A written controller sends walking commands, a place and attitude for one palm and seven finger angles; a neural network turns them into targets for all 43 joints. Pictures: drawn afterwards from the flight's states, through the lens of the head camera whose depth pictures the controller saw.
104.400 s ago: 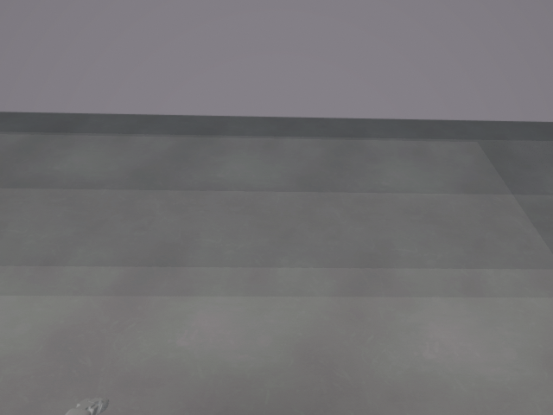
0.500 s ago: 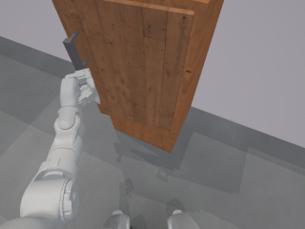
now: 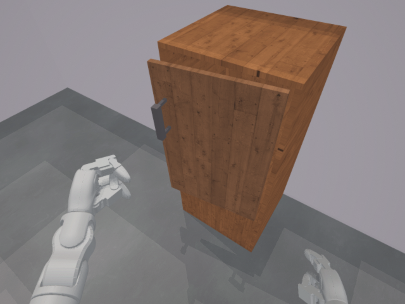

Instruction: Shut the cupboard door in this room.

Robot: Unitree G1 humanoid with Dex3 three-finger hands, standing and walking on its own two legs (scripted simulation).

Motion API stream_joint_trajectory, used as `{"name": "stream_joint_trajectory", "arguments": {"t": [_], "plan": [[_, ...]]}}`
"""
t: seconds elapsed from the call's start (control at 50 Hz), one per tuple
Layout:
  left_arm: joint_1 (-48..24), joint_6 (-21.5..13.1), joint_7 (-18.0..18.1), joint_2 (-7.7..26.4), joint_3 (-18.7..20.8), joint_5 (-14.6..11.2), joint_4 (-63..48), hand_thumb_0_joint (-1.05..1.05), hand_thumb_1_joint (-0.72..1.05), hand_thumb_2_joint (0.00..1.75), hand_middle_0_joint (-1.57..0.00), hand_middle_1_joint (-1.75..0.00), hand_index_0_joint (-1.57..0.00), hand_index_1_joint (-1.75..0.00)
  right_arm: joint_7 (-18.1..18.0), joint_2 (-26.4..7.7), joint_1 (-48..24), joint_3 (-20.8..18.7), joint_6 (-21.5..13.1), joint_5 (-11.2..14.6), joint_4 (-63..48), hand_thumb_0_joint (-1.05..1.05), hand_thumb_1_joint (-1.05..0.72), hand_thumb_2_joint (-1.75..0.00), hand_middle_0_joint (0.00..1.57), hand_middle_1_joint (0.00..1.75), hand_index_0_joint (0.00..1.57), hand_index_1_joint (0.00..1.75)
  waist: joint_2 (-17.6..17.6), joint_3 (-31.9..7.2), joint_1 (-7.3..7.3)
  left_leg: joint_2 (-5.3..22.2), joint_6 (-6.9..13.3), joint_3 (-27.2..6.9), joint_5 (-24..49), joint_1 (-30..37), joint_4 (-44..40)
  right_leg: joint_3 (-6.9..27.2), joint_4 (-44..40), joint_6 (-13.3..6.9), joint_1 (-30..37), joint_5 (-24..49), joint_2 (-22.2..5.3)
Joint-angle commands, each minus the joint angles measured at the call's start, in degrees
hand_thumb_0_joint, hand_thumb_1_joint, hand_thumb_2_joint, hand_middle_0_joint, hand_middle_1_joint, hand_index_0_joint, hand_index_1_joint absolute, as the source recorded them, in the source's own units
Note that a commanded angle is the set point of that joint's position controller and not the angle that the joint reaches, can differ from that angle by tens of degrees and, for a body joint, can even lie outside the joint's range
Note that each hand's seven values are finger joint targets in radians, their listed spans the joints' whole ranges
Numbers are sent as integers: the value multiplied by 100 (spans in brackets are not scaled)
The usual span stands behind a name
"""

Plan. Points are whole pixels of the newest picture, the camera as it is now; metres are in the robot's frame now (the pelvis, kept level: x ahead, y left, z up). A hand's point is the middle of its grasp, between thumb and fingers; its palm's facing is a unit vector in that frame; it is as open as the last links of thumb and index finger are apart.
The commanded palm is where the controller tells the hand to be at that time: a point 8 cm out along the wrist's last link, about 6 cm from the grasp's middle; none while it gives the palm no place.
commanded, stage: draw the hand back to the body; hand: left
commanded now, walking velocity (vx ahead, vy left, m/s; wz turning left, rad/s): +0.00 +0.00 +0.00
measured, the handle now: (162, 119) +0.63 +0.17 +0.00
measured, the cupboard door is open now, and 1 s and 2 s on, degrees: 9 9 9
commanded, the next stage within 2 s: step back with the hand held close in 0.88 s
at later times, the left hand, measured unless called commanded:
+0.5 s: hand (31, 211) +0.21 +0.26 +0.17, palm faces +0.45 -0.79 -0.41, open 6.1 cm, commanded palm +0.15 +0.30 +0.19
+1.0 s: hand (30, 215) +0.20 +0.26 +0.17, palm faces +0.46 -0.79 -0.40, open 7.4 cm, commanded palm +0.15 +0.29 +0.19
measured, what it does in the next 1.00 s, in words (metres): stands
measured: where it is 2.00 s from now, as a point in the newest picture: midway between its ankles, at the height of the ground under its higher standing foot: outside the picture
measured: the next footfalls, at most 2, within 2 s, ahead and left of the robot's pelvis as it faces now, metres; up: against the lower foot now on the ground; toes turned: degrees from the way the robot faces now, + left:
none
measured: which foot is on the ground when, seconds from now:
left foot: down 0.00-1.00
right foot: down 0.00-1.00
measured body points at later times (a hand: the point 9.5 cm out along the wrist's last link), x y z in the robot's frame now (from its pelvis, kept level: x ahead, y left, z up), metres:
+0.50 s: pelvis +0.02 +0.00 +0.01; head -0.01 -0.03 +0.46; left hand +0.18 +0.30 +0.19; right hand +0.20 -0.22 -0.08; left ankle +0.02 +0.11 -0.73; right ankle -0.03 -0.12 -0.73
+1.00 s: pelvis +0.01 -0.01 +0.02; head -0.02 -0.04 +0.46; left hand +0.17 +0.30 +0.20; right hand +0.20 -0.23 -0.07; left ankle +0.02 +0.11 -0.73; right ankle -0.03 -0.13 -0.73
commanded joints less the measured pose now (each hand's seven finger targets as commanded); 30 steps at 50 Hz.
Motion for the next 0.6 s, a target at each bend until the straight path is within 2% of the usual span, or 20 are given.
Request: {"name": "stream_joint_trajectory", "arguments": {"t": [0.0, 0.02, 0.1, 0.12, 0.18, 0.22, 0.26, 0.28, 0.34, 0.4, 0.42, 0.48, 0.5, 0.52, 0.58], "plan": [[-1160, -169, 266, 945, 508, 62, -1993, 0, 90, 90, -86, -102, -86, -102, -68, -500, -455, -99, -327, -47, -737, 0, -90, -90, 20, 30, 20, 30, 78, -756, -10, -2, 77, -145, 1216, 1501, -942, -138, -959, -144, 270, 1665, 121], [-1072, -140, 286, 926, 502, 70, -2202, 0, 90, 90, -83, -99, -83, -99, -52, -490, -477, -97, -358, -67, -740, 0, -90, -90, 20, 30, 20, 30, 232, -742, -3, 15, 51, -153, 1287, 1629, -1016, -150, -1012, -153, 340, 1683, 121], [-228, -26, 316, 966, 700, 75, -2578, 0, 90, 90, -72, -87, -72, -87, 8, -474, -556, -50, -442, -133, -727, 0, -90, -90, 20, 30, 20, 30, 40, -512, 94, 40, 41, -131, 1526, 1735, -1239, -190, -1227, -132, 621, 1876, 118], [-93, -13, 320, 974, 745, 77, -2707, 0, 90, 90, -69, -84, -69, -84, 21, -466, -568, -52, -447, -145, -714, 0, -90, -90, 20, 30, 20, 30, 89, -487, 104, 54, 25, -133, 1601, 1781, -1279, -195, -1258, -140, 688, 1917, 122], [416, 22, 330, 1179, 1082, 80, -2949, 0, 90, 90, -61, -75, -61, -75, 43, -495, -611, -73, -493, -189, -688, 0, -90, -90, 20, 30, 20, 30, -7, -422, 187, 59, 28, -118, 1763, 1786, -1336, -190, -1361, -129, 852, 2055, 119], [601, 16, 339, 1187, 1179, 82, -3280, 0, 90, 90, -56, -69, -56, -69, 66, -449, -635, -66, -510, -189, -689, 0, -90, -90, 20, 30, 20, 30, 194, -455, 197, 54, 12, -89, 1900, 1840, -1334, -188, -1352, -124, 930, 2156, 92], [804, 14, 365, 1293, 1375, 81, -3478, 0, 90, 90, -50, -63, -50, -63, 73, -451, -649, -79, -541, -210, -686, 0, -90, -90, 20, 30, 20, 30, 71, -450, 225, 44, 14, -102, 1857, 1828, -1354, -210, -1376, -112, 958, 2114, 97], [1014, 20, 375, 1415, 1513, 88, -3519, 0, 90, 90, -47, -60, -47, -60, 64, -477, -675, -99, -577, -218, -659, 0, -90, -90, 20, 30, 20, 30, 132, -376, 255, 49, 22, -85, 1901, 1803, -1346, -183, -1421, -112, 972, 2163, 101], [1378, -35, 415, 1466, 1726, 74, -3886, 0, 90, 90, -39, -51, -39, -51, 79, -438, -667, -121, -645, -218, -649, 0, -90, -90, 20, 30, 20, 30, 141, -473, 285, 34, 23, -70, 1971, 1820, -1308, -204, -1372, -99, 1028, 2210, 78], [1732, -62, 437, 1591, 1967, 52, -4096, 0, 90, 90, -31, -42, -31, -42, 73, -456, -681, -148, -736, -222, -612, 0, -90, -90, 20, 30, 20, 30, 149, -295, 310, 23, 37, -70, 1836, 1735, -1324, -206, -1413, -80, 984, 2096, 56], [1849, -89, 443, 1585, 2022, 47, -4109, 0, 90, 90, -28, -39, -28, -39, 71, -444, -695, -164, -756, -215, -597, 0, -90, -90, 20, 30, 20, 30, 14, -183, 316, 34, 40, -61, 1720, 1717, -1322, -216, -1449, -75, 889, 1971, 73], [2259, -179, 466, 1836, 2431, 16, -4277, 0, 90, 90, -20, -30, -20, -30, 46, -472, -691, -229, -856, -209, -565, 0, -90, -90, 20, 30, 20, 30, 38, -128, 381, 24, 66, -37, 1581, 1677, -1303, -174, -1551, -69, 867, 1869, 76], [2222, -179, 444, 1544, 2158, 32, -4129, 0, 90, 90, -20, -30, -20, -30, 48, -449, -668, -198, -869, -200, -532, 0, -90, -90, 20, 30, 20, 30, 62, 35, 308, 19, 64, -6, 1509, 1631, -1325, -189, -1495, -59, 799, 1799, 48], [2171, -170, 434, 1445, 2059, 31, -4020, 0, 90, 90, -20, -30, -20, -30, 50, -470, -652, -214, -876, -195, -514, 0, -90, -90, 20, 30, 20, 30, -33, 189, 281, 33, 67, -24, 1452, 1603, -1337, -199, -1523, -50, 680, 1720, 62], [2007, -147, 430, 1464, 2031, 45, -3790, 0, 90, 90, -20, -30, -20, -30, 6, -547, -613, -270, -909, -203, -463, 0, -90, -90, 20, 30, 20, 30, -244, 297, 258, 29, 121, -13, 1268, 1651, -1350, -153, -1653, -20, 548, 1511, 66]]}}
